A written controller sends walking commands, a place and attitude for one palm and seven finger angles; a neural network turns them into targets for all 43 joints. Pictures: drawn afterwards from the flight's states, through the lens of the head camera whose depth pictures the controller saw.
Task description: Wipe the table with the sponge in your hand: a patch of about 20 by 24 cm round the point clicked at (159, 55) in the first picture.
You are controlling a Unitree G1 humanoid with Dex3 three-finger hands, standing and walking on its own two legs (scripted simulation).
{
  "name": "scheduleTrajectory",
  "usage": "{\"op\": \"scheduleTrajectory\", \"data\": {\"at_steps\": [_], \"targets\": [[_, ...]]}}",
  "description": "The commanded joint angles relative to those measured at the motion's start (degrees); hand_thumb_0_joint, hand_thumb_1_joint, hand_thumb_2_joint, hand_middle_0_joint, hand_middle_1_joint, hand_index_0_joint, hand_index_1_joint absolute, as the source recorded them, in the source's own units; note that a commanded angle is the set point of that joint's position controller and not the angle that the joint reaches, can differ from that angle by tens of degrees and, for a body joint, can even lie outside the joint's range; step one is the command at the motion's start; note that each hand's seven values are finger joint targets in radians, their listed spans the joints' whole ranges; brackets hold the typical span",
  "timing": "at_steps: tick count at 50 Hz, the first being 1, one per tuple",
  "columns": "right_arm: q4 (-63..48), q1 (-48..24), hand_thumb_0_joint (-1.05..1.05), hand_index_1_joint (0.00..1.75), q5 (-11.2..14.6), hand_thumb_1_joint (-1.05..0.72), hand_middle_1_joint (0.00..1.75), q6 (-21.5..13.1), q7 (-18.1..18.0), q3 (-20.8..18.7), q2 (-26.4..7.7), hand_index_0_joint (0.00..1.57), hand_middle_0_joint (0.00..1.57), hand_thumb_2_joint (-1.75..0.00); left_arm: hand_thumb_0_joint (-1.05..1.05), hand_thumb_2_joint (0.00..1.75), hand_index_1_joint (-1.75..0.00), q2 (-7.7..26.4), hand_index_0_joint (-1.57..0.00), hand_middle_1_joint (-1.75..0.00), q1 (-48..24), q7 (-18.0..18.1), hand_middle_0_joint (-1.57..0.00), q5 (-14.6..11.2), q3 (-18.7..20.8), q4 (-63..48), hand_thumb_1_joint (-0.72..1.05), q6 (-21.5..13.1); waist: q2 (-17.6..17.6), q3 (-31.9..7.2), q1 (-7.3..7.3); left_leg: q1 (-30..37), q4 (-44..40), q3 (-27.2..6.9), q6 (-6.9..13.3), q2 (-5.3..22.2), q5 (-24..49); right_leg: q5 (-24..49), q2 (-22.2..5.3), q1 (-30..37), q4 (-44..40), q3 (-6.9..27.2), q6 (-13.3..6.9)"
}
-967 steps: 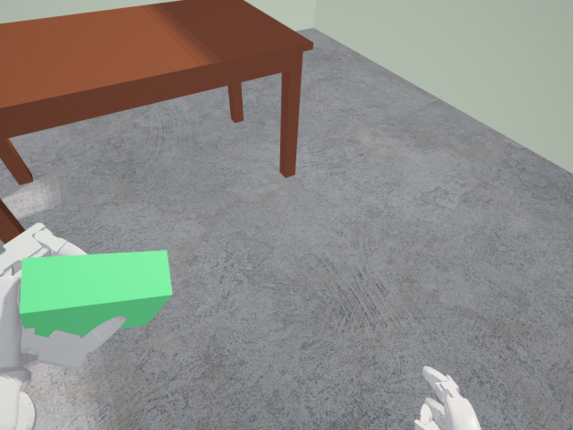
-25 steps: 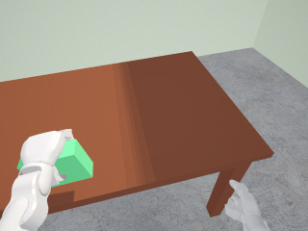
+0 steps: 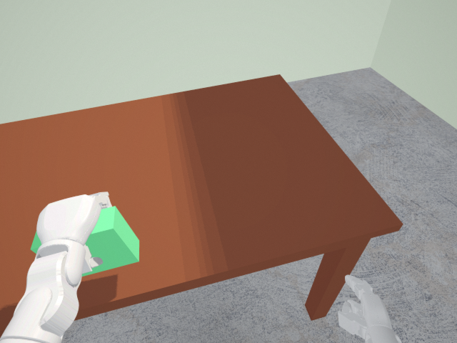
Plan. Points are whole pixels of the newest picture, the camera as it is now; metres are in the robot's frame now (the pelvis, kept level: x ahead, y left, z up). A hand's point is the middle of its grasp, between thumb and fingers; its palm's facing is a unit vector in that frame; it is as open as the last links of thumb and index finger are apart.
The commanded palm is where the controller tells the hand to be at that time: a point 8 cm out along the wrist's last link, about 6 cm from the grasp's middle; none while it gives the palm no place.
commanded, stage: move the sponge above the wiping area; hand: left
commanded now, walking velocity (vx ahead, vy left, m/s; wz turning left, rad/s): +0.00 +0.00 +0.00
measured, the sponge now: (96, 249) +0.24 +0.30 +0.03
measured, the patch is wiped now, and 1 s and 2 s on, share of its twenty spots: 0.00 0.00 0.00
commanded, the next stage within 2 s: lower the sponge onto the table in 0.86 s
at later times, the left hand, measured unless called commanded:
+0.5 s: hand (90, 237) +0.24 +0.30 +0.06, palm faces -0.02 -0.08 -1.00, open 9.3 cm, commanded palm +0.22 +0.29 +0.13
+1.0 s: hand (88, 238) +0.24 +0.30 +0.07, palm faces -0.02 -0.08 -1.00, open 9.3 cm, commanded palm +0.22 +0.29 +0.13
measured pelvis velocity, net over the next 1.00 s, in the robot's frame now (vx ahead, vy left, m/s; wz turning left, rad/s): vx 0.00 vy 0.00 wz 0.01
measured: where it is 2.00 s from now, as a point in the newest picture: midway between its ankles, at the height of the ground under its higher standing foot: outside the picture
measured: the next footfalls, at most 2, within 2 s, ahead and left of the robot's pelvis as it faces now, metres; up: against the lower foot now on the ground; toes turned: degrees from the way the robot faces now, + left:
none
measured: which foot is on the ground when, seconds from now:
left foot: down 0.00-1.00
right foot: down 0.00-1.00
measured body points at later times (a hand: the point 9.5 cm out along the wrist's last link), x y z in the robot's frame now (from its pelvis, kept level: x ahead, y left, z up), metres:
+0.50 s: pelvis +0.01 -0.01 +0.00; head +0.00 -0.04 +0.45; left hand +0.24 +0.30 +0.12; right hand +0.24 -0.22 -0.09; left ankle +0.04 +0.12 -0.74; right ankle -0.01 -0.11 -0.74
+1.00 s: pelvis +0.00 +0.00 +0.00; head +0.00 -0.04 +0.45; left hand +0.24 +0.30 +0.12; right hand +0.24 -0.21 -0.09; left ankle +0.04 +0.12 -0.74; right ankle -0.01 -0.11 -0.74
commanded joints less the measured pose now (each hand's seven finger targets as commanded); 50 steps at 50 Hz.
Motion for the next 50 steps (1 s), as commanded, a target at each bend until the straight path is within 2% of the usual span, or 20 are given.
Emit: {"op": "scheduleTrajectory", "data": {"at_steps": [1,3,4,7,8,9,13,14,18,19,23,24,28,29,33,34,38,39,43,50], "targets": [[-9.9,-10.9,0.00,0.30,0.1,-0.90,0.30,-3.1,-0.4,-1.8,-6.0,0.20,0.20,-0.90,0.00,1.30,-1.60,13.2,-1.20,-1.60,-15.4,3.0,-1.20,1.5,6.9,-9.9,0.10,-0.3,-1.1,-11.1,-0.07,7.8,-2.4,-3.3,2.0,-1.9,6.1,6.0,0.4,-3.3,-5.0,3.9,-2.9],[-9.5,-11.5,0.00,0.30,0.0,-0.90,0.30,-3.1,-0.7,-1.7,-6.5,0.20,0.20,-0.90,0.00,1.30,-1.60,17.3,-1.20,-1.60,-17.6,3.2,-1.20,2.0,10.1,-10.1,0.10,-0.5,-0.5,-11.5,0.09,7.9,-2.4,-3.5,1.8,-2.3,5.9,5.8,0.8,-2.8,-5.2,5.7,-3.3],[-10.1,-10.9,0.00,0.30,0.1,-0.90,0.30,-3.2,-0.6,-1.6,-5.8,0.20,0.20,-0.90,0.00,1.30,-1.60,12.9,-1.20,-1.60,-17.7,3.1,-1.20,2.0,6.3,-10.2,0.10,-0.7,-0.4,-12.3,-0.41,7.7,-2.2,-2.9,2.0,-2.1,6.3,6.3,0.5,-2.6,-4.7,3.5,-3.0],[-10.0,-10.6,0.00,0.30,0.0,-0.90,0.30,-3.4,-0.5,-2.1,-5.9,0.20,0.20,-0.90,0.00,1.30,-1.60,13.4,-1.20,-1.60,-17.3,3.5,-1.20,2.3,6.9,-10.8,0.10,-1.7,-0.2,-14.0,-0.09,9.1,-1.5,-3.2,2.0,-2.0,8.8,8.9,0.3,-2.8,-4.2,4.1,-3.0],[-9.9,-10.9,0.00,0.30,-0.2,-0.90,0.30,-3.5,-0.5,-2.1,-6.2,0.20,0.20,-0.90,0.00,1.30,-1.60,16.5,-1.20,-1.60,-16.3,3.9,-1.20,2.2,10.2,-11.1,0.10,-1.8,-0.2,-13.8,0.50,9.0,-1.6,-3.5,1.9,-2.1,8.9,8.9,0.8,-2.1,-4.2,5.4,-3.5],[-10.3,-10.2,0.00,0.30,-0.1,-0.90,0.30,-3.4,-0.4,-2.1,-5.8,0.20,0.20,-0.90,0.00,1.30,-1.60,13.0,-1.20,-1.60,-14.7,3.8,-1.20,1.9,7.5,-10.0,0.10,-1.7,-1.2,-13.3,0.05,7.9,-1.4,-2.9,2.1,-2.1,9.0,9.7,0.5,-2.0,-4.0,3.7,-3.1],[-9.7,-11.1,0.00,0.30,-0.1,-0.90,0.30,-2.9,-0.1,-2.1,-6.5,0.20,0.20,-0.90,0.00,1.30,-1.60,15.8,-1.20,-1.60,-14.9,4.3,-1.20,2.4,10.1,-9.7,0.10,-0.8,-0.6,-12.4,0.53,7.8,-1.3,-3.2,1.7,-2.3,9.6,10.6,0.7,-2.4,-4.0,5.6,-3.4],[-10.4,-10.3,0.00,0.30,0.1,-0.90,0.30,-2.9,0.0,-2.2,-6.0,0.20,0.20,-0.90,0.00,1.30,-1.60,12.6,-1.20,-1.60,-13.7,4.2,-1.20,1.9,7.5,-9.6,0.10,-0.7,-1.3,-12.7,0.09,7.2,-1.1,-2.4,2.1,-2.1,9.2,10.7,0.3,-2.1,-3.7,3.9,-3.0],[-9.9,-11.0,0.00,0.30,0.1,-0.90,0.30,-2.6,-0.1,-2.2,-6.7,0.20,0.20,-0.90,0.00,1.30,-1.60,16.5,-1.20,-1.60,-13.8,4.2,-1.20,1.9,10.7,-9.3,0.10,-0.5,-1.3,-12.4,0.30,7.3,-0.8,-2.8,1.9,-2.4,9.5,12.0,0.5,-2.0,-3.7,5.8,-3.2],[-10.3,-10.5,0.00,0.30,0.1,-0.90,0.30,-2.6,-0.1,-2.2,-6.2,0.20,0.20,-0.90,0.00,1.30,-1.60,14.5,-1.20,-1.60,-13.0,4.0,-1.20,1.8,8.9,-9.6,0.10,-0.5,-0.9,-13.2,0.20,7.2,-0.4,-2.5,2.2,-2.5,9.7,12.0,0.2,-1.6,-3.5,4.4,-3.0],[-10.9,-11.4,0.00,0.30,-0.1,-0.90,0.30,-3.2,-0.2,-2.2,-5.9,0.20,0.20,-0.90,0.00,1.30,-1.60,15.4,-1.20,-1.60,-13.2,4.2,-1.20,1.7,9.7,-14.2,0.10,-2.2,0.3,-13.5,0.36,8.8,-0.2,-3.4,2.0,-2.5,10.9,12.5,0.5,-2.3,-3.4,5.6,-3.3],[-11.2,-10.4,0.00,0.30,0.0,-0.90,0.30,-3.5,-0.3,-2.3,-5.5,0.20,0.20,-0.90,0.00,1.30,-1.60,11.9,-1.20,-1.60,-12.3,4.0,-1.20,1.3,6.7,-13.7,0.10,-2.3,-0.1,-13.2,-0.20,8.5,0.1,-2.8,2.4,-2.2,10.5,12.1,0.3,-2.8,-3.3,4.0,-2.9],[-10.2,-11.3,0.00,0.30,0.0,-0.90,0.30,-3.2,-0.3,-2.2,-6.3,0.20,0.20,-0.90,0.00,1.30,-1.60,16.4,-1.20,-1.60,-14.4,4.6,-1.20,1.9,10.4,-12.1,0.10,-1.8,-1.0,-11.5,0.36,8.1,-0.8,-3.8,1.9,-2.2,9.0,9.8,0.7,-3.5,-4.1,5.8,-3.3],[-10.5,-10.7,0.00,0.30,0.2,-0.90,0.30,-3.4,-0.3,-2.2,-5.7,0.20,0.20,-0.90,0.00,1.30,-1.60,12.2,-1.20,-1.60,-15.0,4.5,-1.20,1.8,6.6,-12.5,0.10,-1.7,-0.2,-12.3,-0.44,8.0,-0.8,-3.0,2.1,-1.9,8.7,9.3,0.4,-3.5,-3.8,3.7,-2.9],[-10.1,-11.6,0.00,0.30,0.0,-0.90,0.30,-3.3,-0.4,-2.1,-6.3,0.20,0.20,-0.90,0.00,1.30,-1.60,16.6,-1.20,-1.60,-13.9,4.8,-1.20,2.0,10.6,-11.9,0.10,-0.9,0.0,-12.7,0.82,8.2,-1.4,-3.7,1.8,-2.3,9.1,9.9,0.6,-1.9,-4.1,5.7,-3.4],[-10.4,-11.1,0.00,0.30,0.1,-0.90,0.30,-3.2,-0.3,-2.1,-5.9,0.20,0.20,-0.90,0.00,1.30,-1.60,13.8,-1.20,-1.60,-13.5,4.5,-1.20,1.8,8.3,-11.5,0.10,-0.6,-1.0,-12.9,0.32,7.8,-0.9,-2.9,2.1,-2.3,9.5,10.7,0.4,-1.7,-3.8,4.0,-3.1],[-10.0,-12.1,0.00,0.30,0.1,-0.90,0.30,-2.7,-0.3,-1.8,-6.3,0.20,0.20,-0.90,0.00,1.30,-1.60,16.6,-1.20,-1.60,-13.8,3.8,-1.20,1.8,10.5,-10.7,0.10,0.2,-1.0,-12.1,0.75,7.8,-1.4,-3.6,1.8,-2.6,8.7,9.8,0.6,-1.8,-4.4,5.7,-3.3],[-10.5,-11.3,0.00,0.30,0.3,-0.90,0.30,-2.8,-0.3,-1.8,-5.9,0.20,0.20,-0.90,0.00,1.30,-1.60,13.4,-1.20,-1.60,-12.9,3.5,-1.20,1.1,7.8,-10.2,0.10,0.2,-1.1,-11.7,0.02,7.1,-1.5,-3.0,2.0,-2.3,7.9,9.1,0.3,-1.9,-4.2,3.9,-2.9],[-10.6,-12.1,0.00,0.30,0.2,-0.90,0.30,-2.9,-0.3,-1.7,-6.1,0.20,0.20,-0.90,0.00,1.30,-1.60,15.4,-1.20,-1.60,-14.7,2.8,-1.20,1.6,9.0,-12.2,0.10,-0.8,0.1,-12.0,0.32,8.2,-1.5,-3.5,1.9,-2.5,8.1,9.1,0.6,-2.2,-4.6,5.5,-3.2],[-10.1,-11.0,0.00,0.30,0.1,-0.90,0.30,-3.2,-0.4,-1.8,-6.0,0.20,0.20,-0.90,0.00,1.30,-1.60,14.5,-1.20,-1.60,-15.9,3.3,-1.20,1.9,8.5,-11.0,0.10,-1.6,-2.5,-11.5,-0.33,7.6,-1.5,-3.3,1.9,-2.0,7.8,8.7,0.4,-3.4,-4.6,4.3,-2.8]]}}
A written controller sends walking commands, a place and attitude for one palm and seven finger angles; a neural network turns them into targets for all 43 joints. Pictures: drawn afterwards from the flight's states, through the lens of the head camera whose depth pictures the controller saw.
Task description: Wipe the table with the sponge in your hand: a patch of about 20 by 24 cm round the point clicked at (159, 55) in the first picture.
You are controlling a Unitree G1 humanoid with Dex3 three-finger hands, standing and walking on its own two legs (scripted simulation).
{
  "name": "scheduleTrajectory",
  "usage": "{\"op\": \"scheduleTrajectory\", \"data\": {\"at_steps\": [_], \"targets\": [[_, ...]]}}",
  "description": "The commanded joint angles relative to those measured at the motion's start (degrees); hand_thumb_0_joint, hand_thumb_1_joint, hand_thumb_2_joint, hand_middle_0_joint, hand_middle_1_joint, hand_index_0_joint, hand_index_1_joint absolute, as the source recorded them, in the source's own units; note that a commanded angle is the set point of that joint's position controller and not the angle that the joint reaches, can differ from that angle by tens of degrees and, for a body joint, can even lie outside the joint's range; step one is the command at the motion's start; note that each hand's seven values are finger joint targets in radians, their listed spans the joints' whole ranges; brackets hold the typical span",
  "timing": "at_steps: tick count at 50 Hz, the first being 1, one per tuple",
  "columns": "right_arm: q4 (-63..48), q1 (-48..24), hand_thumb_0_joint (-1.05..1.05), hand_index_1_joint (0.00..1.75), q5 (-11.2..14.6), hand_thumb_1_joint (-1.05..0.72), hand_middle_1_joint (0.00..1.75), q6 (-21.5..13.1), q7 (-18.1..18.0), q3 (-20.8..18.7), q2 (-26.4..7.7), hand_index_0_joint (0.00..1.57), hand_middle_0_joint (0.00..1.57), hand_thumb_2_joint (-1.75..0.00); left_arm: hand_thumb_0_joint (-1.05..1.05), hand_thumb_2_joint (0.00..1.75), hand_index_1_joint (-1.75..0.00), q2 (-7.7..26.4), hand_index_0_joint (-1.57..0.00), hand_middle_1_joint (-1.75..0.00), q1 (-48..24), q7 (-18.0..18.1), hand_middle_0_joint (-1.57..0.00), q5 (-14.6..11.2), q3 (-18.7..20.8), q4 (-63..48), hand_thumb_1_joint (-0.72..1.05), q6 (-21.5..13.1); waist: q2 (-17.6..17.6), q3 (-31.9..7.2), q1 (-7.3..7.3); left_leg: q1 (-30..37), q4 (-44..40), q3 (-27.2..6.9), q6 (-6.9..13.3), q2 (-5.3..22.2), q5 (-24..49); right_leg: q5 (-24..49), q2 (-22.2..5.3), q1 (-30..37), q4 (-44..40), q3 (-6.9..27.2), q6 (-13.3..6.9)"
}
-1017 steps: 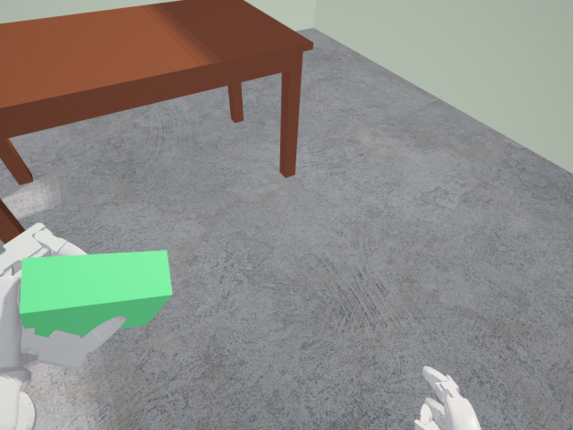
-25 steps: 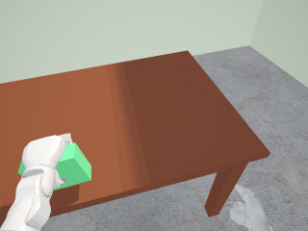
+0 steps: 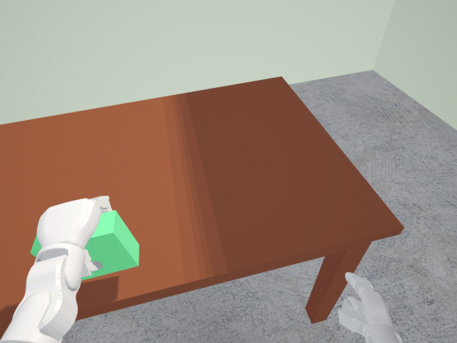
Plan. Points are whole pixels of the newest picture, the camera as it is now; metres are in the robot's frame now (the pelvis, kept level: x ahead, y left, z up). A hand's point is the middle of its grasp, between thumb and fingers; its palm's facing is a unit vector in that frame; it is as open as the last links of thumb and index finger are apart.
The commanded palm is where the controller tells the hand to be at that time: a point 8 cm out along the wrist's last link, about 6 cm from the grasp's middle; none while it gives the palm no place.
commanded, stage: lower the sponge onto the table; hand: left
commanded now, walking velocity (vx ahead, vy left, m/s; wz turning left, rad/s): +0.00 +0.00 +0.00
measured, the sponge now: (96, 253) +0.23 +0.30 +0.02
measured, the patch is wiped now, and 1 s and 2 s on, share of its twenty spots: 0.00 0.00 0.20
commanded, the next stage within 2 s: wipe forward along the first lane in 1.50 s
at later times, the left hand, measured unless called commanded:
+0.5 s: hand (92, 236) +0.25 +0.30 +0.06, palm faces -0.03 -0.08 -1.00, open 9.3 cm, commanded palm +0.23 +0.29 +0.12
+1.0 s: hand (99, 245) +0.25 +0.29 +0.03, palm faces -0.05 -0.09 -1.00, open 9.3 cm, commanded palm +0.23 +0.29 +0.10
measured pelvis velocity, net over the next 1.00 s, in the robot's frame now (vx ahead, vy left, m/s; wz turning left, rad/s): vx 0.00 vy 0.00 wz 0.00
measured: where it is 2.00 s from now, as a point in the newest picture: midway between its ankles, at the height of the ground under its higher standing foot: outside the picture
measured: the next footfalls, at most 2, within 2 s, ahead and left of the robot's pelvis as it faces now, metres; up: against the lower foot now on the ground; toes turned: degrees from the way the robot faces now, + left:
none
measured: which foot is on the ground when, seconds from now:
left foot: down 0.00-1.00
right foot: down 0.00-1.00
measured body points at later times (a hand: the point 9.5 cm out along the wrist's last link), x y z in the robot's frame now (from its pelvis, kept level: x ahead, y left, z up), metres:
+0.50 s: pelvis +0.00 +0.00 +0.00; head -0.01 -0.03 +0.45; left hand +0.25 +0.30 +0.11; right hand +0.23 -0.21 -0.09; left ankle +0.04 +0.12 -0.74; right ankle -0.01 -0.11 -0.74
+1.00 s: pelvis +0.00 +0.00 +0.00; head +0.00 -0.03 +0.45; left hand +0.24 +0.29 +0.09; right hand +0.23 -0.22 -0.09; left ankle +0.04 +0.12 -0.74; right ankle -0.01 -0.11 -0.74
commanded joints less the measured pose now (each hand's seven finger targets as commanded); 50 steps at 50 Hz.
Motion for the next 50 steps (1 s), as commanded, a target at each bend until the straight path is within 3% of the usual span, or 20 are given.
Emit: {"op": "scheduleTrajectory", "data": {"at_steps": [1,3,4,8,9,13,16,18,19,23,24,28,29,33,34,38,39,43,44,50], "targets": [[-9.2,-10.5,0.00,0.30,-0.1,-0.90,0.30,-2.9,-0.6,-1.8,-6.3,0.20,0.20,-0.90,0.00,1.30,-1.60,15.8,-1.20,-1.60,-16.1,3.5,-1.20,1.7,9.6,-9.9,0.10,-0.6,-2.6,-11.1,-0.13,7.8,-2.3,-2.8,2.2,-2.3,8.2,8.8,0.2,-2.9,-5.1,4.9,-2.6],[-9.3,-11.7,0.00,0.30,-0.1,-0.90,0.30,-2.9,-0.8,-1.6,-6.4,0.20,0.20,-0.90,0.00,1.30,-1.60,18.0,-1.20,-1.60,-17.2,4.0,-1.20,1.9,11.3,-12.0,0.10,-0.7,0.4,-11.4,0.32,8.3,-2.8,-3.3,2.0,-2.5,7.6,7.7,0.5,-2.5,-5.3,6.3,-3.2],[-9.8,-11.4,0.00,0.30,0.1,-0.90,0.30,-3.1,-0.7,-1.5,-5.6,0.20,0.20,-0.90,0.00,1.30,-1.60,13.6,-1.20,-1.60,-17.3,4.0,-1.20,1.7,7.5,-12.1,0.10,-0.7,0.6,-11.8,-0.21,8.4,-2.6,-2.7,2.2,-2.4,7.8,7.6,0.3,-2.6,-5.0,4.3,-2.8],[-9.3,-11.7,0.00,0.30,0.1,-0.90,0.30,-3.3,-0.7,-1.6,-6.0,0.20,0.20,-0.90,0.00,1.30,-1.60,15.4,-1.20,-1.60,-18.3,4.1,-1.20,1.6,8.7,-10.9,0.10,-0.5,0.3,-10.8,-0.23,8.5,-3.2,-3.6,1.9,-2.4,6.8,6.3,0.7,-3.5,-5.5,5.4,-3.1],[-9.6,-11.1,0.00,0.30,0.3,-0.90,0.30,-3.4,-0.7,-1.6,-5.5,0.20,0.20,-0.90,0.00,1.30,-1.60,11.2,-1.20,-1.60,-18.3,3.9,-1.20,1.4,5.0,-10.6,0.10,-0.4,0.5,-11.1,-0.83,8.1,-3.3,-2.9,2.1,-2.1,5.9,5.6,0.4,-3.6,-5.2,3.5,-2.7],[-8.9,-11.3,0.00,0.30,0.2,-0.90,0.30,-3.3,-0.9,-1.6,-6.3,0.20,0.20,-0.90,0.00,1.30,-1.60,15.4,-1.20,-1.60,-21.0,3.8,-1.20,2.3,7.8,-9.2,0.10,0.2,-0.3,-11.6,-0.34,8.2,-3.7,-3.5,1.9,-2.3,5.1,5.2,0.8,-3.3,-5.5,5.2,-3.1],[-9.2,-10.3,0.00,0.30,0.1,-0.90,0.30,-3.2,-0.4,-1.8,-6.1,0.20,0.20,-0.90,0.00,1.30,-1.60,12.4,-1.20,-1.60,-17.0,3.8,-1.20,2.3,6.1,-7.8,0.10,0.3,-1.6,-12.2,-0.05,7.8,-3.2,-3.1,2.0,-2.1,7.6,7.6,0.5,-2.7,-4.8,3.6,-2.8],[-8.9,-10.8,0.00,0.30,-0.1,-0.90,0.30,-2.7,-0.4,-1.8,-6.7,0.20,0.20,-0.90,0.00,1.30,-1.60,16.7,-1.20,-1.60,-16.5,4.1,-1.20,2.3,10.3,-7.6,0.10,0.6,-2.1,-12.3,0.55,7.6,-3.1,-3.1,1.9,-2.3,8.1,8.7,0.7,-1.7,-4.8,5.3,-3.1],[-9.4,-10.4,0.00,0.30,0.0,-0.90,0.30,-2.6,-0.2,-1.7,-6.2,0.20,0.20,-0.90,0.00,1.30,-1.60,13.3,-1.20,-1.60,-15.0,4.0,-1.20,2.2,7.7,-7.6,0.10,0.8,-1.8,-12.4,0.28,6.8,-2.9,-2.5,2.1,-2.3,8.3,8.7,0.4,-1.5,-4.5,3.6,-2.8],[-9.1,-10.9,0.00,0.30,0.1,-0.90,0.30,-2.3,-0.3,-1.7,-6.7,0.20,0.20,-0.90,0.00,1.30,-1.60,16.3,-1.20,-1.60,-16.7,4.5,-1.20,2.6,10.0,-7.6,0.10,1.0,-1.1,-11.6,0.26,7.1,-2.7,-2.9,1.9,-2.5,8.1,8.6,0.7,-2.4,-4.7,5.4,-3.1],[-9.7,-10.5,0.00,0.30,0.2,-0.90,0.30,-2.4,-0.2,-1.8,-6.2,0.20,0.20,-0.90,0.00,1.30,-1.60,12.7,-1.20,-1.60,-15.7,4.3,-1.20,2.3,7.0,-7.8,0.10,1.0,-0.9,-11.8,-0.15,6.9,-2.3,-2.4,2.2,-2.3,8.1,8.7,0.5,-2.6,-4.5,3.7,-2.7],[-9.1,-10.4,0.00,0.30,0.1,-0.90,0.30,-2.8,-0.6,-1.9,-6.5,0.20,0.20,-0.90,0.00,1.30,-1.60,14.3,-1.20,-1.60,-18.3,4.4,-1.20,2.2,7.7,-7.9,0.10,-0.2,-1.0,-11.0,-0.80,7.8,-1.9,-2.9,2.2,-2.4,7.6,8.2,0.8,-4.3,-5.0,5.3,-2.9],[-9.4,-9.7,0.00,0.30,0.2,-0.90,0.30,-3.1,-0.6,-2.1,-6.0,0.20,0.20,-0.90,0.00,1.30,-1.60,11.3,-1.20,-1.60,-18.1,4.3,-1.20,2.1,5.1,-8.3,0.10,-0.8,-0.1,-11.6,-1.27,7.9,-1.6,-2.2,2.5,-2.2,7.6,8.3,0.5,-4.5,-4.6,3.7,-2.6],[-9.3,-9.5,0.00,0.30,-0.3,-0.90,0.30,-3.6,-0.6,-2.6,-6.4,0.20,0.20,-0.90,0.00,1.30,-1.60,14.0,-1.20,-1.60,-16.5,5.5,-1.20,2.8,8.0,-10.1,0.10,-2.6,-0.2,-13.9,-0.37,8.8,-0.8,-3.0,2.2,-2.3,10.3,11.1,0.8,-3.8,-3.7,5.3,-3.0],[-9.7,-8.8,0.00,0.30,-0.1,-0.90,0.30,-3.7,-0.5,-2.6,-5.8,0.20,0.20,-0.90,0.00,1.30,-1.60,10.4,-1.20,-1.60,-15.5,5.8,-1.20,2.4,5.3,-9.5,0.10,-2.6,-0.4,-13.3,-0.79,7.9,-0.9,-2.4,2.4,-2.1,9.9,10.7,0.5,-4.0,-3.5,3.4,-2.7],[-8.9,-9.4,0.00,0.30,-0.1,-0.90,0.30,-3.3,-0.2,-2.7,-6.6,0.20,0.20,-0.90,0.00,1.30,-1.60,13.5,-1.20,-1.60,-16.8,7.3,-1.20,3.5,8.1,-8.1,0.10,-1.7,-0.6,-12.8,-0.13,7.7,-1.4,-3.3,1.9,-1.9,9.7,9.7,1.0,-4.7,-3.4,4.8,-3.2],[-9.7,-8.8,0.00,0.30,0.0,-0.90,0.30,-3.5,-0.1,-2.9,-6.1,0.20,0.20,-0.90,0.00,1.30,-1.60,10.1,-1.20,-1.60,-15.3,7.5,-1.20,3.1,5.4,-8.7,0.10,-1.6,-0.4,-14.1,-0.35,7.5,-0.9,-2.3,2.3,-1.9,10.1,10.7,0.6,-3.8,-2.9,3.1,-2.8],[-8.9,-9.7,0.00,0.30,0.1,-0.90,0.30,-2.6,0.0,-2.8,-6.8,0.20,0.20,-0.90,0.00,1.30,-1.60,14.0,-1.20,-1.60,-12.6,8.1,-1.20,3.0,9.3,-6.2,0.10,0.3,-2.0,-12.9,0.22,6.3,-1.0,-2.6,1.9,-2.3,10.3,12.1,0.7,-3.0,-3.0,5.2,-3.0],[-9.3,-9.9,0.00,0.30,0.2,-0.90,0.30,-2.4,0.0,-2.5,-6.3,0.20,0.20,-0.90,0.00,1.30,-1.60,10.6,-1.20,-1.60,-13.9,7.8,-1.20,3.2,5.8,-6.0,0.10,0.8,-1.7,-12.7,-0.29,5.9,-1.0,-2.1,2.1,-2.4,9.3,10.9,0.5,-3.6,-3.0,3.7,-2.7],[-9.4,-9.4,0.00,0.30,0.4,-0.90,0.30,-3.0,-0.1,-2.4,-5.8,0.20,0.20,-0.90,0.00,1.30,-1.60,8.5,-1.20,-1.60,-16.9,7.1,-1.20,3.4,2.6,-5.7,0.10,-0.2,-1.1,-12.5,-1.24,6.8,-0.7,-2.6,2.4,-2.1,7.5,8.1,0.6,-5.9,-3.2,3.5,-2.6]]}}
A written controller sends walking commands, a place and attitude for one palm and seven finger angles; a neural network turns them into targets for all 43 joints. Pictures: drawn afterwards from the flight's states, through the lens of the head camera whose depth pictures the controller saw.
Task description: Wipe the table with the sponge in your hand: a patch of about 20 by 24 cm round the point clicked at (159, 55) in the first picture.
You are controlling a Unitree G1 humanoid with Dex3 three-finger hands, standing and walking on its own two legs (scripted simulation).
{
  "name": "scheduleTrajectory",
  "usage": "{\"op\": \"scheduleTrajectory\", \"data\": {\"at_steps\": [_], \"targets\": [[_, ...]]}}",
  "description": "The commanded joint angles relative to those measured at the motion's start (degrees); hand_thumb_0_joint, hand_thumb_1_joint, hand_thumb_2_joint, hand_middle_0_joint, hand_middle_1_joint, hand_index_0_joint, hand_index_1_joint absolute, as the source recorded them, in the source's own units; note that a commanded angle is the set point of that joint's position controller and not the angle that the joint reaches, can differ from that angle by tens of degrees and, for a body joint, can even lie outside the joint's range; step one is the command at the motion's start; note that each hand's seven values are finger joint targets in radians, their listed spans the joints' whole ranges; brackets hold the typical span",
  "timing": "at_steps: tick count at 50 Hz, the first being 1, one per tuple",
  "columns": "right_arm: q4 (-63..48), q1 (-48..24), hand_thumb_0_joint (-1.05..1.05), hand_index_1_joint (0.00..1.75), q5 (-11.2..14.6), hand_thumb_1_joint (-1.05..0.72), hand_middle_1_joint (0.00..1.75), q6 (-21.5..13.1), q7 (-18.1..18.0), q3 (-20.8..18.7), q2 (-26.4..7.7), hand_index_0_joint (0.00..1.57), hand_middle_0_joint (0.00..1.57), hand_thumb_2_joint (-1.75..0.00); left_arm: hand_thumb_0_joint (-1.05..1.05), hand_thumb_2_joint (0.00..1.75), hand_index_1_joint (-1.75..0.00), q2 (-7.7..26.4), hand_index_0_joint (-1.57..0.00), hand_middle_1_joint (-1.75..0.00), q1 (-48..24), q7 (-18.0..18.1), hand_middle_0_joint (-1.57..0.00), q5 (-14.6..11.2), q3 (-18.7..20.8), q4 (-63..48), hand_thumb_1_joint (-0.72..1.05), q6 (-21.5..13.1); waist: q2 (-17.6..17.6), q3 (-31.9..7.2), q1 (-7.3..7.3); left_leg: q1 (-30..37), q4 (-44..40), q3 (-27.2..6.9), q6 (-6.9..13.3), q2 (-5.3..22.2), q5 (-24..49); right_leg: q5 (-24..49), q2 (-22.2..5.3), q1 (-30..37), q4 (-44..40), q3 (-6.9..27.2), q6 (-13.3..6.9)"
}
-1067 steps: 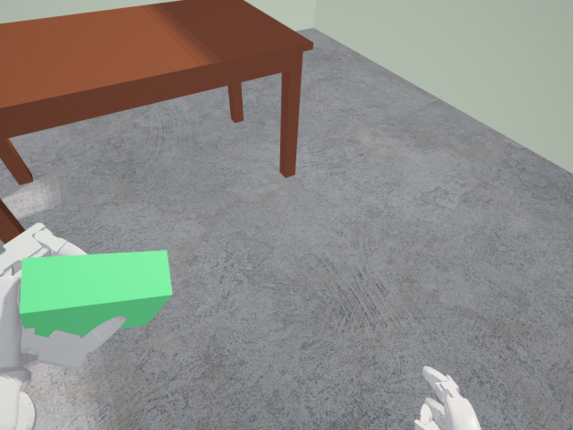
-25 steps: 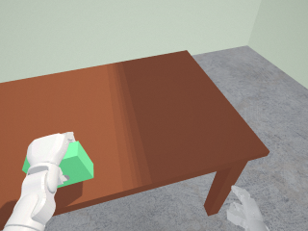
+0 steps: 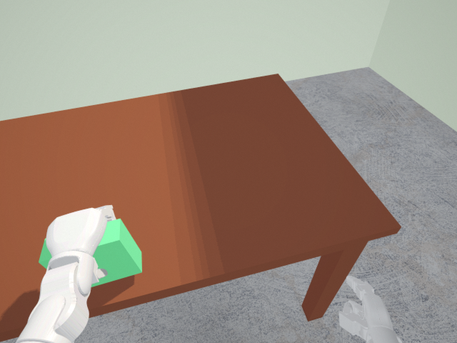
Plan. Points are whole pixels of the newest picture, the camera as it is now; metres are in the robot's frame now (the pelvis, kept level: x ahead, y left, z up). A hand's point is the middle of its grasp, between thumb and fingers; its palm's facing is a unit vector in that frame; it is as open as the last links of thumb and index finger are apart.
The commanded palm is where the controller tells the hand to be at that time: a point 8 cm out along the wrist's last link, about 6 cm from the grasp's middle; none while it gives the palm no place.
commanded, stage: lower the sponge onto the table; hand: left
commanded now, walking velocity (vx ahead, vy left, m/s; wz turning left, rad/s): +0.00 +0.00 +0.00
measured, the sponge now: (101, 261) +0.24 +0.30 -0.01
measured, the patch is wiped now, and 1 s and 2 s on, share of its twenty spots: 0.00 0.20 0.55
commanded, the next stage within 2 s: wipe forward along the first lane in 0.50 s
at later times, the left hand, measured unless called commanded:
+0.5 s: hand (94, 248) +0.25 +0.30 +0.02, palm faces -0.08 -0.08 -0.99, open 9.3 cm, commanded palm +0.23 +0.29 +0.08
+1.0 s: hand (96, 237) +0.27 +0.31 +0.02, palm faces -0.10 -0.04 -0.99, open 9.4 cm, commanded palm +0.27 +0.31 +0.06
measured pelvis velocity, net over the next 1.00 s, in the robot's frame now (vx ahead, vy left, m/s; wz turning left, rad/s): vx -0.01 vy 0.00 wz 0.02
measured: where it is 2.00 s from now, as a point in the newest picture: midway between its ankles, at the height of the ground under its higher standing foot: outside the picture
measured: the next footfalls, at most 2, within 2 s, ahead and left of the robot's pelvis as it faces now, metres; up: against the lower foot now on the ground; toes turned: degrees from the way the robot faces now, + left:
none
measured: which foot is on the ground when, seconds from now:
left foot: down 0.00-1.00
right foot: down 0.00-1.00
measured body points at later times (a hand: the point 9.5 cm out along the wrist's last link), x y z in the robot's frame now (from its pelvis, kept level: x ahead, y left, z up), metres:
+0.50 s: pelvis +0.00 +0.00 +0.00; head +0.01 -0.03 +0.45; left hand +0.25 +0.30 +0.07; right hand +0.21 -0.24 -0.10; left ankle +0.03 +0.12 -0.74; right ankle -0.02 -0.11 -0.74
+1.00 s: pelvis -0.01 +0.00 -0.01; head +0.00 -0.03 +0.44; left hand +0.27 +0.31 +0.07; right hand +0.19 -0.23 -0.12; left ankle +0.03 +0.12 -0.74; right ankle -0.02 -0.11 -0.74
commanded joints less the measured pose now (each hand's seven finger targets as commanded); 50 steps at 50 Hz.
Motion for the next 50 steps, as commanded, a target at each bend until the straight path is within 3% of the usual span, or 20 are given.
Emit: {"op": "scheduleTrajectory", "data": {"at_steps": [1,3,4,8,12,13,15,22,23,24,27,28,31,38,40,43,44,47,48,50], "targets": [[-9.3,-9.5,0.00,0.30,-0.2,-0.90,0.30,-3.1,-0.5,-1.9,-6.5,0.20,0.20,-0.90,0.00,1.30,-1.60,12.8,-1.20,-1.60,-16.0,2.7,-1.20,2.1,6.1,-11.2,0.10,-1.6,-1.9,-11.8,-0.39,9.4,-1.9,-2.6,2.5,-2.2,9.0,9.8,0.6,-3.5,-4.7,3.6,-2.6],[-9.3,-9.5,0.00,0.30,-0.2,-0.90,0.30,-3.1,-0.7,-2.0,-6.7,0.20,0.20,-0.90,0.00,1.30,-1.60,14.2,-1.20,-1.60,-16.3,3.1,-1.20,1.8,7.6,-11.5,0.10,-2.1,-1.4,-11.2,-0.45,8.9,-2.2,-2.6,2.5,-2.3,7.9,8.9,0.9,-3.4,-5.1,4.7,-2.7],[-9.3,-9.3,0.00,0.30,-0.2,-0.90,0.30,-3.1,-0.8,-1.8,-6.3,0.20,0.20,-0.90,0.00,1.30,-1.60,12.2,-1.20,-1.60,-17.2,3.1,-1.20,2.1,5.7,-10.4,0.10,-2.1,-1.1,-11.2,-0.65,8.6,-1.8,-1.9,2.7,-2.5,7.6,8.8,0.6,-3.8,-5.0,3.6,-2.5],[-8.8,-9.0,0.00,0.30,-0.3,-0.90,0.30,-2.8,-1.0,-2.2,-7.1,0.20,0.20,-0.90,0.00,1.30,-1.60,17.3,-1.20,-1.60,-16.1,4.4,-1.20,2.4,11.0,-8.8,0.10,-2.3,-0.9,-12.7,0.26,8.2,-1.4,-1.8,2.5,-2.7,9.0,11.7,0.5,-1.9,-4.3,5.3,-2.8],[-8.6,-8.5,0.00,0.30,0.0,-0.90,0.30,-2.6,-0.9,-2.3,-7.0,0.20,0.20,-0.90,0.00,1.30,-1.60,14.5,-1.20,-1.60,-14.4,4.1,-1.20,1.7,8.8,-5.3,0.10,-1.8,-2.6,-12.1,-0.46,7.0,-0.5,-1.0,2.7,-2.7,9.5,14.1,0.0,-2.4,-4.0,4.7,-2.2],[-8.4,-8.8,0.00,0.30,0.1,-0.90,0.30,-2.6,-0.9,-2.3,-7.3,0.20,0.20,-0.90,0.00,1.30,-1.60,16.5,-1.20,-1.60,-15.2,4.1,-1.20,1.5,10.5,-5.8,0.10,-1.9,-1.8,-11.5,-0.51,7.1,-0.7,-1.4,2.6,-2.8,8.8,12.8,0.4,-2.7,-4.3,5.7,-2.5],[-9.1,-8.5,0.00,0.30,0.2,-0.90,0.30,-3.0,-0.8,-2.3,-6.8,0.20,0.20,-0.90,0.00,1.30,-1.60,13.3,-1.20,-1.60,-14.9,3.6,-1.20,1.4,7.3,-6.6,0.10,-2.6,-0.6,-12.2,-0.86,7.1,-0.4,-1.2,2.8,-2.6,9.0,12.8,0.1,-3.3,-3.7,4.2,-2.2],[-9.0,-7.0,0.00,0.30,0.0,-0.90,0.30,-3.0,-0.3,-3.1,-7.1,0.20,0.20,-0.90,0.00,1.30,-1.60,11.5,-1.20,-1.60,-11.7,3.9,-1.20,1.2,6.7,-5.5,0.10,-4.1,-3.2,-12.0,-1.08,6.2,0.6,-1.3,2.8,-2.2,9.6,13.7,0.2,-4.8,-2.9,3.8,-2.1],[-8.8,-7.1,0.00,0.30,0.2,-0.90,0.30,-3.0,-0.4,-3.0,-7.3,0.20,0.20,-0.90,0.00,1.30,-1.60,13.3,-1.20,-1.60,-12.9,4.3,-1.20,0.8,8.6,-5.6,0.10,-4.2,-2.9,-10.9,-1.11,5.8,0.1,-2.0,2.7,-2.1,8.5,11.7,0.7,-5.5,-3.0,4.3,-2.3],[-9.1,-6.6,0.00,0.30,0.2,-0.90,0.30,-3.0,-0.3,-2.9,-7.1,0.20,0.20,-0.90,0.00,1.30,-1.60,10.6,-1.20,-1.60,-13.5,4.3,-1.20,1.1,5.9,-5.3,0.10,-4.1,-2.7,-11.6,-1.25,5.7,0.3,-1.7,2.9,-2.2,8.1,11.1,0.6,-5.8,-2.7,2.8,-2.1],[-8.8,-6.3,0.00,0.30,0.2,-0.90,0.30,-2.9,0.0,-3.3,-7.1,0.20,0.20,-0.90,0.00,1.30,-1.60,9.9,-1.20,-1.60,-11.6,4.9,-1.20,1.6,5.5,-3.6,0.10,-3.8,-3.9,-12.0,-1.20,5.4,0.7,-1.5,2.8,-1.9,8.4,11.7,0.4,-6.3,-2.3,3.2,-2.1],[-8.7,-6.5,0.00,0.30,0.3,-0.90,0.30,-2.8,-0.2,-3.3,-7.4,0.20,0.20,-0.90,0.00,1.30,-1.60,12.4,-1.20,-1.60,-12.1,5.1,-1.20,1.2,7.8,-4.3,0.10,-3.8,-2.9,-12.2,-0.94,5.3,0.4,-2.1,2.5,-1.9,7.8,10.6,0.8,-6.0,-2.2,3.9,-2.4],[-8.5,-6.0,0.00,0.30,0.3,-0.90,0.30,-2.6,0.0,-3.3,-7.3,0.20,0.20,-0.90,0.00,1.30,-1.60,10.4,-1.20,-1.60,-11.4,5.3,-1.20,1.6,6.0,-2.5,0.10,-3.3,-5.0,-12.5,-1.03,4.9,1.1,-1.6,2.7,-2.0,8.4,12.1,0.6,-6.3,-1.8,2.9,-2.1],[-7.1,-5.1,0.00,0.30,0.8,-0.90,0.30,-1.6,-0.8,-2.9,-7.9,0.20,0.20,-0.90,0.00,1.30,-1.60,14.3,-1.20,-1.60,-20.0,5.3,-1.20,2.3,7.9,3.4,0.10,-2.8,-5.4,-10.1,-2.29,2.3,1.0,-1.6,2.7,-2.4,3.3,6.8,0.8,-8.9,-2.4,3.7,-2.1],[-7.4,-4.6,0.00,0.30,0.9,-0.90,0.30,-1.6,-0.9,-2.7,-7.3,0.20,0.20,-0.90,0.00,1.30,-1.60,11.3,-1.20,-1.60,-22.4,5.0,-1.20,2.9,4.6,4.9,0.10,-3.2,-4.4,-10.2,-2.91,2.1,1.4,-1.2,2.8,-2.4,2.2,5.2,0.6,-10.3,-2.1,2.6,-1.8],[-6.6,-3.7,0.00,0.30,1.0,-0.90,0.30,-0.9,-0.9,-2.8,-8.1,0.20,0.20,-0.90,0.00,1.30,-1.60,14.8,-1.20,-1.60,-23.2,4.8,-1.20,3.4,7.7,9.3,0.10,-3.2,-5.2,-10.5,-2.56,0.6,1.7,-1.6,2.7,-2.6,1.7,4.9,0.9,-10.3,-1.9,3.4,-2.2],[-7.2,-3.4,0.00,0.30,1.0,-0.90,0.30,-0.8,-1.0,-2.6,-7.7,0.20,0.20,-0.90,0.00,1.30,-1.60,11.6,-1.20,-1.60,-25.1,4.5,-1.20,3.3,4.3,9.2,0.10,-3.6,-4.6,-10.5,-3.17,0.2,1.9,-1.3,2.8,-2.7,1.3,4.7,0.7,-10.7,-1.5,2.1,-1.9],[-6.9,-2.4,0.00,0.30,1.2,-0.90,0.30,-0.4,-1.0,-2.7,-7.8,0.20,0.20,-0.90,0.00,1.30,-1.60,12.1,-1.20,-1.60,-27.3,4.4,-1.20,3.5,4.2,13.4,0.10,-4.1,-6.4,-10.2,-3.63,-1.1,2.5,-1.0,3.0,-2.6,-0.3,3.5,0.6,-12.0,-1.6,2.6,-1.7],[-6.3,-1.8,0.00,0.30,1.2,-0.90,0.30,-0.2,-1.2,-2.8,-8.4,0.20,0.20,-0.90,0.00,1.30,-1.60,15.7,-1.20,-1.60,-27.5,4.6,-1.20,3.3,7.6,15.5,0.10,-4.2,-6.8,-9.7,-3.44,-2.2,2.4,-1.3,3.0,-2.7,-1.2,2.5,0.8,-12.0,-1.9,3.5,-1.9],[-6.6,-0.9,0.00,0.30,1.4,-0.90,0.30,-0.2,-1.2,-2.8,-8.0,0.20,0.20,-0.90,0.00,1.30,-1.60,13.1,-1.20,-1.60,-30.8,4.3,-1.20,3.6,4.6,16.8,0.10,-5.2,-7.1,-10.0,-4.47,-2.9,3.3,-0.9,3.1,-2.7,-1.6,2.2,0.6,-13.3,-1.3,2.5,-1.5]]}}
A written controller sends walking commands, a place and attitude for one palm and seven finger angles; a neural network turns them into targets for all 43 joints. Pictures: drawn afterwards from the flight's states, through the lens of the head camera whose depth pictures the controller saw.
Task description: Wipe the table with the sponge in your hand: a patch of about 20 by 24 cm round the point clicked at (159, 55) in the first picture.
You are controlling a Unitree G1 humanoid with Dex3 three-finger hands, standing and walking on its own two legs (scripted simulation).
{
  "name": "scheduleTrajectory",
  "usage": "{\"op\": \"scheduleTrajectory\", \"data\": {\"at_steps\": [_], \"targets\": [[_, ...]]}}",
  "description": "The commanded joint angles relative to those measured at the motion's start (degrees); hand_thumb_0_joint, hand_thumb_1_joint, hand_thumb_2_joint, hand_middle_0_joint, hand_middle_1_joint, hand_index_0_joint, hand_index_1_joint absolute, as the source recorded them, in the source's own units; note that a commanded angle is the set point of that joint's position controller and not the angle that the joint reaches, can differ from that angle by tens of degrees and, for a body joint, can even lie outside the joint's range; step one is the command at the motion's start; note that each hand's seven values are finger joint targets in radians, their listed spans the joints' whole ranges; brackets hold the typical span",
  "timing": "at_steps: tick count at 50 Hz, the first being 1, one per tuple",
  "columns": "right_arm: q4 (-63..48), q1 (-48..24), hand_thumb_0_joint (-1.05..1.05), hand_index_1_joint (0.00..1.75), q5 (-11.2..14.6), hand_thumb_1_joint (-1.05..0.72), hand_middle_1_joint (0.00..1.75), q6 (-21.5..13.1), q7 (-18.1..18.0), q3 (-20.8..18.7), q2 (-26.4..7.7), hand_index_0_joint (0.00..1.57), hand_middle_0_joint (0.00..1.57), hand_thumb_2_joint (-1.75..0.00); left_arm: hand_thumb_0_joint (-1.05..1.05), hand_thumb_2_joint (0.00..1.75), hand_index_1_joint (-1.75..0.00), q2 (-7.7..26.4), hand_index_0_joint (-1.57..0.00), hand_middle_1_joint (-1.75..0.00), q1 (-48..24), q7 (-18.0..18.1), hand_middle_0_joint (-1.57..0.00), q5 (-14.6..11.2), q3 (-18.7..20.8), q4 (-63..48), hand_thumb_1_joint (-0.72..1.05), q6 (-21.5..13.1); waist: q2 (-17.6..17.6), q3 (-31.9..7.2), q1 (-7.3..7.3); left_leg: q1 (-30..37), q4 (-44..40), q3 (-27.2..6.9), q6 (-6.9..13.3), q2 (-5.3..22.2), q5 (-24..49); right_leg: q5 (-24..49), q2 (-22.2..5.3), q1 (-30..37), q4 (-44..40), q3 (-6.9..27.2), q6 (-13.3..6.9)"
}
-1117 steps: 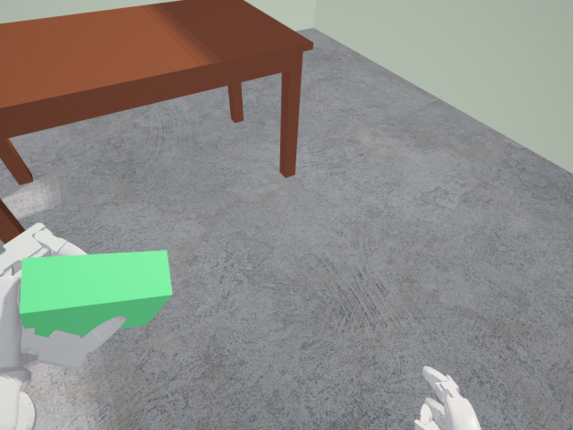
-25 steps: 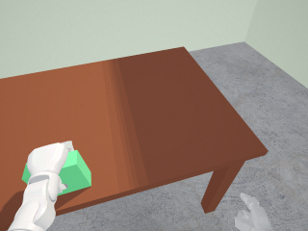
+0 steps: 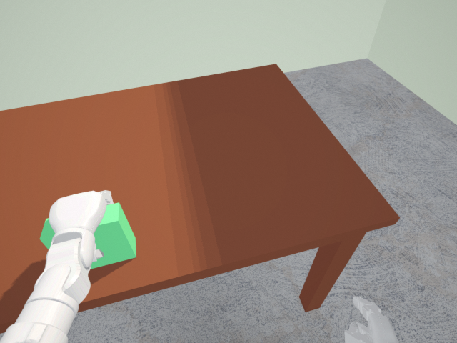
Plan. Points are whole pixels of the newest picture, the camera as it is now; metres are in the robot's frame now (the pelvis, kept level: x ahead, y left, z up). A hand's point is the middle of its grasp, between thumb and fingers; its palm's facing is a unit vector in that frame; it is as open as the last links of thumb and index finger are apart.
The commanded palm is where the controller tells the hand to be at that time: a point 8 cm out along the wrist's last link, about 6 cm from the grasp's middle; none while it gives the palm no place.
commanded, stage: wipe forward along the first lane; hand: left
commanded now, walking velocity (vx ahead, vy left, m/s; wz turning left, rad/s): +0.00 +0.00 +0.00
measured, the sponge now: (97, 245) +0.28 +0.31 -0.02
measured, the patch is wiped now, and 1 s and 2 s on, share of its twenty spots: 0.20 0.55 0.60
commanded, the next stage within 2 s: slide across to the middle lane in 1.22 s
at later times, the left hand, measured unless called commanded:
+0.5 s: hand (96, 202) +0.35 +0.33 +0.03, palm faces -0.13 +0.01 -0.99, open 9.5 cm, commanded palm +0.35 +0.32 +0.06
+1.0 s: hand (96, 179) +0.41 +0.36 +0.03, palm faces -0.16 +0.00 -0.99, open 9.5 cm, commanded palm +0.40 +0.36 +0.06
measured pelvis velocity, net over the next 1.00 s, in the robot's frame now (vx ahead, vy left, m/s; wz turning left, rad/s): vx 0.00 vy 0.01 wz -0.04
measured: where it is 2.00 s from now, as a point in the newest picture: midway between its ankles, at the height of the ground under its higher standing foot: outside the picture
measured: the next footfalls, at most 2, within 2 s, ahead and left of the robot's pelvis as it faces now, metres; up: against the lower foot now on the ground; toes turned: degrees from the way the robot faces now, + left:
none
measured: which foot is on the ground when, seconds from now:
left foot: down 0.00-1.00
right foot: down 0.00-1.00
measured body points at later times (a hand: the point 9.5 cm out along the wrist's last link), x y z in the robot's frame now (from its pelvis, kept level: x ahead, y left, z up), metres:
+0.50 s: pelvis -0.02 -0.01 -0.02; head +0.02 -0.03 +0.43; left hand +0.35 +0.33 +0.08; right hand +0.08 -0.28 -0.15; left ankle +0.05 +0.12 -0.73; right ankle -0.01 -0.10 -0.73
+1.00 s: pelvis +0.00 +0.01 -0.02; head +0.07 +0.02 +0.43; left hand +0.41 +0.36 +0.08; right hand +0.06 -0.27 -0.14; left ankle +0.05 +0.12 -0.73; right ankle -0.01 -0.10 -0.73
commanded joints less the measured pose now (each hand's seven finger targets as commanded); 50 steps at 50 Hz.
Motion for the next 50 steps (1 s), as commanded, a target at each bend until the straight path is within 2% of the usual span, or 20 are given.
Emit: {"op": "scheduleTrajectory", "data": {"at_steps": [1,3,4,8,9,12,13,17,18,21,23,24,27,33,38,40,43,46,48,50], "targets": [[-7.4,-3.4,0.00,0.30,0.0,-0.90,0.30,-1.9,-0.6,-2.4,-8.0,0.20,0.20,-0.90,0.00,1.30,-1.60,12.7,-1.20,-1.60,-18.3,2.2,-1.20,1.5,4.1,0.2,0.10,-1.2,-7.4,-7.6,-3.46,5.7,-2.2,0.5,3.2,-2.6,-0.5,4.2,0.4,-4.8,-7.0,3.8,-1.2],[-7.1,-2.8,0.00,0.30,0.1,-0.90,0.30,-1.5,-0.5,-2.6,-8.5,0.20,0.20,-0.90,0.00,1.30,-1.60,16.1,-1.20,-1.60,-18.9,2.5,-1.20,1.9,7.0,1.9,0.10,-1.8,-5.5,-8.5,-2.79,4.6,-2.0,0.2,3.0,-2.8,-0.6,3.9,0.6,-4.7,-6.6,4.6,-1.6],[-7.6,-2.0,0.00,0.30,0.1,-0.90,0.30,-1.5,-0.5,-2.7,-8.1,0.20,0.20,-0.90,0.00,1.30,-1.60,13.0,-1.20,-1.60,-20.0,2.4,-1.20,1.6,4.1,2.0,0.10,-2.5,-5.2,-9.2,-3.59,4.4,-1.3,0.8,3.2,-2.7,-0.5,4.6,0.4,-4.8,-6.0,3.9,-1.3],[-7.0,-0.6,0.00,0.30,0.3,-0.90,0.30,-1.1,-0.4,-2.9,-8.8,0.20,0.20,-0.90,0.00,1.30,-1.60,16.5,-1.20,-1.60,-21.0,2.9,-1.20,1.6,7.0,7.0,0.10,-3.4,-7.3,-8.3,-3.81,1.1,-0.4,0.5,3.2,-2.6,-1.9,3.4,0.6,-6.1,-5.9,4.8,-1.2],[-7.1,0.2,0.00,0.30,0.3,-0.90,0.30,-1.1,-0.3,-2.9,-8.7,0.20,0.20,-0.90,0.00,1.30,-1.60,14.5,-1.20,-1.60,-23.0,3.0,-1.20,1.6,4.7,7.3,0.10,-4.0,-6.6,-8.6,-4.52,0.9,-0.1,0.7,3.3,-2.6,-2.5,2.5,0.5,-6.9,-5.3,3.9,-1.0],[-6.7,1.4,0.00,0.30,0.4,-0.90,0.30,-1.1,-0.3,-3.1,-8.8,0.20,0.20,-0.90,0.00,1.30,-1.60,14.8,-1.20,-1.60,-26.2,3.7,-1.20,1.9,4.1,10.3,0.10,-4.9,-7.0,-8.0,-5.27,-0.8,0.8,0.7,3.5,-2.4,-4.9,-0.3,0.4,-9.3,-5.3,4.3,-0.9],[-6.2,2.0,0.00,0.30,0.4,-0.90,0.30,-1.2,-0.4,-3.3,-9.0,0.20,0.20,-0.90,0.00,1.30,-1.60,17.6,-1.20,-1.60,-27.4,4.0,-1.20,2.1,6.8,11.1,0.10,-5.3,-7.1,-8.6,-5.03,-1.0,0.7,0.3,3.4,-2.2,-4.9,-0.5,0.7,-9.3,-5.0,4.3,-1.2],[-5.8,3.9,0.00,0.30,0.6,-0.90,0.30,-1.3,-0.5,-3.3,-9.2,0.20,0.20,-0.90,0.00,1.30,-1.60,17.8,-1.20,-1.60,-32.1,4.7,-1.20,1.9,5.0,14.7,0.10,-6.2,-8.3,-9.3,-6.67,-3.5,2.2,0.8,3.7,-2.1,-7.5,-3.1,0.5,-10.8,-4.9,4.7,-0.5],[-5.5,4.4,0.00,0.30,0.6,-0.90,0.30,-1.4,-0.5,-3.3,-9.3,0.20,0.20,-0.90,0.00,1.30,-1.60,20.5,-1.20,-1.60,-33.4,4.9,-1.20,1.9,7.1,15.3,0.10,-6.5,-7.0,-10.4,-6.29,-3.8,2.1,0.5,3.7,-2.0,-7.2,-2.7,0.7,-10.3,-4.5,5.0,-0.8],[-5.4,5.3,0.00,0.30,0.7,-0.90,0.30,-1.3,-0.2,-3.3,-9.4,0.20,0.20,-0.90,0.00,1.30,-1.60,19.8,-1.20,-1.60,-33.9,4.9,-1.20,1.7,5.6,18.1,0.10,-6.5,-5.7,-11.2,-6.58,-4.4,3.1,0.8,3.7,-1.9,-6.4,-1.6,0.5,-10.1,-4.1,5.2,-0.7],[-5.1,6.0,0.00,0.30,0.7,-0.90,0.30,-1.0,-0.1,-3.1,-9.6,0.20,0.20,-0.90,0.00,1.30,-1.60,23.5,-1.20,-1.60,-36.1,4.7,-1.20,2.2,7.7,19.7,0.10,-6.2,-4.8,-12.3,-6.49,-5.4,3.3,0.5,3.7,-1.8,-5.9,-1.0,0.7,-9.5,-3.8,5.5,-0.9],[-4.9,6.8,0.00,0.30,0.7,-0.90,0.30,-1.0,-0.1,-3.1,-9.7,0.20,0.20,-0.90,0.00,1.30,-1.60,23.2,-1.20,-1.60,-37.4,4.7,-1.20,2.6,6.6,20.7,0.10,-6.2,-4.9,-11.9,-7.33,-5.8,3.8,0.7,3.8,-1.9,-6.1,-1.3,0.7,-10.1,-3.6,5.3,-0.6],[-5.1,7.6,0.00,0.30,0.6,-0.90,0.30,-1.0,0.2,-3.1,-9.7,0.20,0.20,-0.90,0.00,1.30,-1.60,22.8,-1.20,-1.60,-37.6,4.6,-1.20,2.8,6.2,21.8,0.10,-6.8,-4.1,-13.3,-7.06,-6.3,4.4,0.7,3.8,-1.7,-5.5,-0.1,0.6,-10.1,-3.1,5.6,-0.8],[-4.7,9.4,0.00,0.30,0.5,-0.90,0.30,-0.8,0.4,-3.1,-10.4,0.20,0.20,-0.90,0.00,1.30,-1.60,29.0,-1.20,-1.60,-40.2,4.3,-1.20,3.0,10.4,24.7,0.10,-7.3,-5.4,-14.7,-7.36,-8.5,5.4,0.8,3.9,-1.4,-4.0,2.9,0.9,-8.6,-2.4,5.8,-0.8],[-4.5,10.5,0.00,0.30,0.7,-0.90,0.30,-0.6,0.5,-2.9,-10.9,0.20,0.20,-0.90,0.00,1.30,-1.60,32.3,-1.20,-1.60,-43.6,3.6,-1.20,4.1,10.9,26.4,0.10,-7.1,-2.8,-14.7,-7.98,-8.8,5.4,1.0,4.0,-1.4,-3.9,2.7,1.0,-9.6,-2.3,5.6,-0.7],[-4.6,11.5,0.00,0.30,0.6,-0.90,0.30,-0.6,0.7,-3.1,-10.7,0.20,0.20,-0.90,0.00,1.30,-1.60,29.9,-1.20,-1.60,-42.2,3.3,-1.20,4.7,8.8,27.4,0.10,-7.3,-2.7,-15.7,-8.17,-7.6,5.6,1.1,4.0,-1.5,-2.9,3.9,1.1,-10.1,-1.8,5.0,-0.6],[-4.3,11.9,0.00,0.30,0.5,-0.90,0.30,-0.2,0.9,-3.0,-11.1,0.20,0.20,-0.90,0.00,1.30,-1.60,32.5,-1.20,-1.60,-44.1,2.8,-1.20,5.0,10.8,27.6,0.10,-7.4,-1.6,-16.1,-8.04,-7.0,5.4,0.9,3.9,-1.3,-1.2,5.5,1.4,-10.4,-1.5,4.5,-0.9],[-4.5,12.8,0.00,0.30,0.3,-0.90,0.30,-0.1,1.2,-3.5,-10.6,0.20,0.20,-0.90,0.00,1.30,-1.60,27.9,-1.20,-1.60,-43.1,2.8,-1.20,5.4,7.5,26.7,0.10,-8.0,-0.4,-17.5,-8.39,-4.0,5.6,0.9,3.8,-1.1,1.1,7.2,1.6,-12.0,-0.9,3.6,-1.0],[-4.2,13.0,0.00,0.30,0.2,-0.90,0.30,0.4,1.4,-3.6,-11.1,0.20,0.20,-0.90,0.00,1.30,-1.60,30.2,-1.20,-1.60,-41.2,3.0,-1.20,4.6,10.8,27.7,0.10,-8.2,-2.5,-18.3,-7.48,-4.2,5.5,0.6,3.8,-1.0,3.1,9.4,1.8,-11.0,-0.5,3.3,-1.2],[-4.4,13.4,0.00,0.30,0.3,-0.90,0.30,0.5,1.6,-3.7,-11.1,0.20,0.20,-0.90,0.00,1.30,-1.60,29.1,-1.20,-1.60,-42.0,3.3,-1.20,4.4,9.5,27.7,0.10,-8.3,-3.7,-17.5,-8.30,-4.6,5.6,0.9,3.8,-1.0,2.6,9.2,1.8,-11.5,-0.6,3.0,-0.9]]}}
